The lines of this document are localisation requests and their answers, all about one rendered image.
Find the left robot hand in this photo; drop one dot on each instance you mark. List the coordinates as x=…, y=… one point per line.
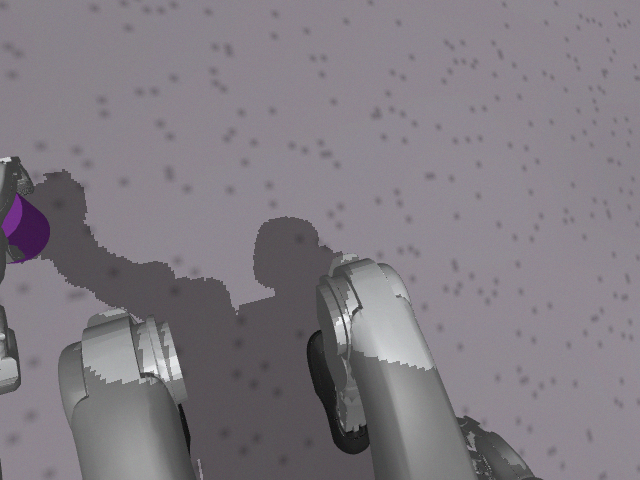
x=13, y=178

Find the mug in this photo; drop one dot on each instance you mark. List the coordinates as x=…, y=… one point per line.
x=26, y=227

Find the right robot foot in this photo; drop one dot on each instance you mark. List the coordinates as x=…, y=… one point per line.
x=349, y=442

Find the right robot hand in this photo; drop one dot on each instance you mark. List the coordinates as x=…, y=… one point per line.
x=495, y=459

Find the left robot arm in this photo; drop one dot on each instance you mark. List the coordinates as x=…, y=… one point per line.
x=10, y=375

